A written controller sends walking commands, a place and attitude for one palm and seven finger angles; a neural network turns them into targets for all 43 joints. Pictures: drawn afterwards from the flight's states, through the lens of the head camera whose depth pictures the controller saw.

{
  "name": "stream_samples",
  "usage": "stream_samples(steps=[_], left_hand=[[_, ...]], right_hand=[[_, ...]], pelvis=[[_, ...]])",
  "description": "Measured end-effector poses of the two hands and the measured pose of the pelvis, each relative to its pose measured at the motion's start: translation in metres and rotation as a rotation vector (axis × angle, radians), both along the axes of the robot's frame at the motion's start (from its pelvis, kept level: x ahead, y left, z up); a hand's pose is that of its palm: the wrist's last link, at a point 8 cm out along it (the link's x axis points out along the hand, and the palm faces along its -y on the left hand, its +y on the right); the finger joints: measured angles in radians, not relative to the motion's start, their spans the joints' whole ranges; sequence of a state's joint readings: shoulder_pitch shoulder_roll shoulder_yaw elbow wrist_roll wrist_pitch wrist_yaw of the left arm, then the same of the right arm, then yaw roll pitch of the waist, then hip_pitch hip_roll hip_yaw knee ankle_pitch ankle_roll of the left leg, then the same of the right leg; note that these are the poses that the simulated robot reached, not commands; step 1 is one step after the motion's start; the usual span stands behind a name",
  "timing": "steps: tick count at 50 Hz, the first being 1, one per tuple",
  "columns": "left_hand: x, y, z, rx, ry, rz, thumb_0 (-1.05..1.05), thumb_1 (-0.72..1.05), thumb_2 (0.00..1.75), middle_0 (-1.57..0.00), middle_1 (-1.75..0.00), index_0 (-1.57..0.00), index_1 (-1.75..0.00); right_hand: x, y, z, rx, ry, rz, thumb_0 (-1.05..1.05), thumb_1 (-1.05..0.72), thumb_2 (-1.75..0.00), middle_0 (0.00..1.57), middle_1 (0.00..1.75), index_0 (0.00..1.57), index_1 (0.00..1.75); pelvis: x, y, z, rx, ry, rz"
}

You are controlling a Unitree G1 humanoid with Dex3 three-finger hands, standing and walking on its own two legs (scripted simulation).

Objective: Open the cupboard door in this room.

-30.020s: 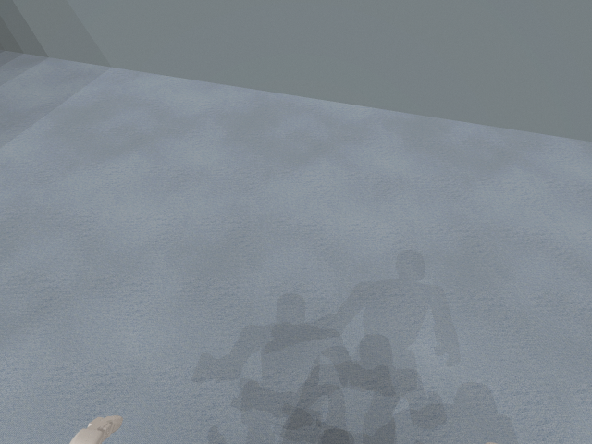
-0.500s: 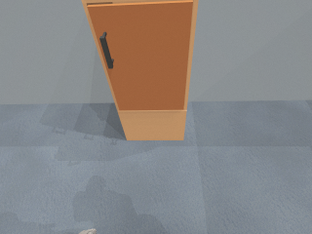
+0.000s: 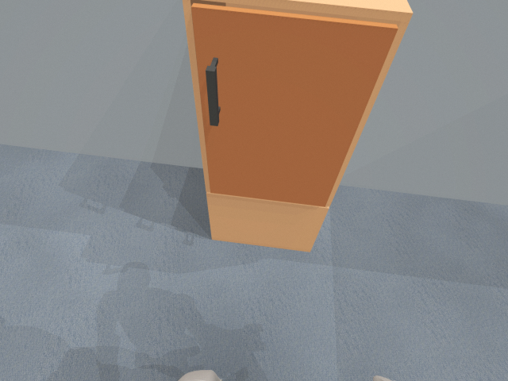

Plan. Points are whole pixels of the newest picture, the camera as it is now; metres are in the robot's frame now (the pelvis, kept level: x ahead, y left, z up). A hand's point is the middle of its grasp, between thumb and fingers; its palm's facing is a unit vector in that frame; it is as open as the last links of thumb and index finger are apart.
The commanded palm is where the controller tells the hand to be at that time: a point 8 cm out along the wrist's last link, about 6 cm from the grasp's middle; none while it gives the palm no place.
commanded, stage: take the last steps up to it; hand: left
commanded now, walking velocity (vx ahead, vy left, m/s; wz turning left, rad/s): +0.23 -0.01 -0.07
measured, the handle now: (214, 93) +0.68 +0.17 +0.05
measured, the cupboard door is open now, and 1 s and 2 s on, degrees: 0 0 0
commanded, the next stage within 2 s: come to a stop and stand still in 0.22 s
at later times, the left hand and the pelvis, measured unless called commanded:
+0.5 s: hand (194, 305) +0.26 +0.14 -0.16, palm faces -0.05 -0.98 -0.19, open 7.3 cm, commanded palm none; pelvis +0.15 -0.02 +0.00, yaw -1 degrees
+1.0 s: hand out of the picture +0.11 +0.26 -0.17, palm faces +0.10 -0.98 -0.18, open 7.3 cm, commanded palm none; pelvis +0.09 +0.06 +0.02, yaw +1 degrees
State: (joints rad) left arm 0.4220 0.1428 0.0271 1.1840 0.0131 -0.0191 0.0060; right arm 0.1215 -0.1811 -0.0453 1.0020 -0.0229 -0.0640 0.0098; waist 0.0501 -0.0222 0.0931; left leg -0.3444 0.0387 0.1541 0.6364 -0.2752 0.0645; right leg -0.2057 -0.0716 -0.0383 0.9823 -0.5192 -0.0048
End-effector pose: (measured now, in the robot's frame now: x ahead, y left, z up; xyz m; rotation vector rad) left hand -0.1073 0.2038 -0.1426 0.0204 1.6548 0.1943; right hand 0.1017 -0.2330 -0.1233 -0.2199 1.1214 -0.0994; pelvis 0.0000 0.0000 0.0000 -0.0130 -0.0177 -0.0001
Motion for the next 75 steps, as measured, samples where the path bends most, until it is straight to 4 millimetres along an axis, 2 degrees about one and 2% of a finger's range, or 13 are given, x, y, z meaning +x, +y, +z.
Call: stream_samples(steps=[6,11,19,24,30,37,42,51,56,59,63,69,75], left_hand=[[0.110,0.034,0.007,0.030,-0.192,-0.068,0.01,0.91,0.90,-0.20,-0.30,-0.20,-0.30],[0.203,0.044,0.015,0.055,-0.354,-0.103,0.00,0.91,0.90,-0.20,-0.30,-0.20,-0.29],[0.316,0.022,0.022,0.056,-0.465,-0.197,0.00,0.91,0.90,-0.19,-0.30,-0.20,-0.29],[0.361,-0.006,0.015,0.066,-0.510,-0.234,0.00,0.91,0.90,-0.20,-0.30,-0.20,-0.30],[0.353,-0.014,0.017,0.079,-0.491,-0.182,-0.01,0.92,0.90,-0.20,-0.30,-0.20,-0.30],[0.316,0.031,0.019,0.135,-0.453,-0.145,-0.02,0.93,0.90,-0.20,-0.30,-0.21,-0.30],[0.279,0.073,0.001,0.132,-0.428,-0.117,-0.01,0.92,0.90,-0.20,-0.30,-0.20,-0.30],[0.202,0.105,0.008,0.069,-0.279,-0.050,0.00,0.91,0.90,-0.20,-0.30,-0.20,-0.30],[0.162,0.105,0.010,0.048,-0.142,-0.066,0.00,0.91,0.90,-0.20,-0.30,-0.20,-0.30],[0.153,0.100,0.011,0.038,-0.087,-0.088,0.00,0.91,0.90,-0.20,-0.30,-0.20,-0.29],[0.165,0.087,0.012,0.030,-0.097,-0.122,0.00,0.91,0.90,-0.20,-0.30,-0.20,-0.29],[0.217,0.051,0.015,0.046,-0.251,-0.173,0.00,0.91,0.90,-0.20,-0.30,-0.20,-0.29],[0.249,0.015,0.028,0.113,-0.390,-0.199,0.00,0.94,0.90,-0.20,-0.30,-0.20,-0.30]], right_hand=[[-0.018,0.013,0.010,-0.010,0.079,-0.094,-0.01,-0.94,-0.90,0.20,0.30,0.20,0.30],[-0.046,0.021,0.008,0.006,0.208,-0.152,-0.01,-0.94,-0.90,0.20,0.30,0.20,0.30],[-0.070,0.039,-0.002,0.082,0.380,-0.241,0.00,-0.92,-0.90,0.20,0.30,0.19,0.30],[-0.061,0.036,-0.018,0.128,0.467,-0.273,0.00,-0.91,-0.90,0.20,0.30,0.20,0.30],[-0.010,0.014,-0.025,0.105,0.420,-0.227,0.00,-0.91,-0.90,0.20,0.30,0.19,0.30],[0.059,-0.002,-0.020,0.031,0.215,-0.135,0.00,-0.91,-0.90,0.20,0.30,0.19,0.30],[0.077,0.011,-0.006,-0.031,0.074,-0.092,0.00,-0.91,-0.90,0.19,0.30,0.19,0.30],[0.028,0.060,0.027,-0.050,0.138,-0.081,0.00,-0.91,-0.90,0.20,0.30,0.19,0.30],[0.001,0.068,0.029,-0.051,0.188,-0.138,0.00,-0.91,-0.90,0.20,0.30,0.20,0.30],[-0.018,0.067,0.027,-0.049,0.221,-0.178,0.00,-0.91,-0.90,0.20,0.30,0.20,0.30],[-0.049,0.063,0.022,-0.033,0.285,-0.222,0.00,-0.91,-0.90,0.20,0.30,0.20,0.30],[-0.092,0.045,0.006,0.028,0.381,-0.258,0.00,-0.91,-0.90,0.20,0.30,0.20,0.30],[-0.102,0.019,-0.018,0.102,0.410,-0.250,0.00,-0.91,-0.90,0.20,0.30,0.20,0.30]], pelvis=[[0.035,0.016,0.016,0.004,-0.006,-0.005],[0.066,0.018,0.020,0.018,-0.003,-0.008],[0.115,0.006,0.016,0.029,-0.002,-0.022],[0.144,-0.014,0.002,0.032,0.000,-0.021],[0.141,-0.015,0.005,0.027,-0.004,0.011],[0.120,0.005,0.005,0.024,-0.003,0.014],[0.102,0.030,-0.004,0.000,-0.008,0.009],[0.093,0.059,0.023,-0.036,0.012,0.016],[0.092,0.062,0.027,-0.026,0.037,-0.012],[0.090,0.059,0.027,-0.020,0.039,-0.026],[0.085,0.051,0.026,-0.014,0.033,-0.032],[0.076,0.026,0.021,0.009,0.021,-0.026],[0.073,-0.007,0.015,0.027,-0.002,-0.010]])
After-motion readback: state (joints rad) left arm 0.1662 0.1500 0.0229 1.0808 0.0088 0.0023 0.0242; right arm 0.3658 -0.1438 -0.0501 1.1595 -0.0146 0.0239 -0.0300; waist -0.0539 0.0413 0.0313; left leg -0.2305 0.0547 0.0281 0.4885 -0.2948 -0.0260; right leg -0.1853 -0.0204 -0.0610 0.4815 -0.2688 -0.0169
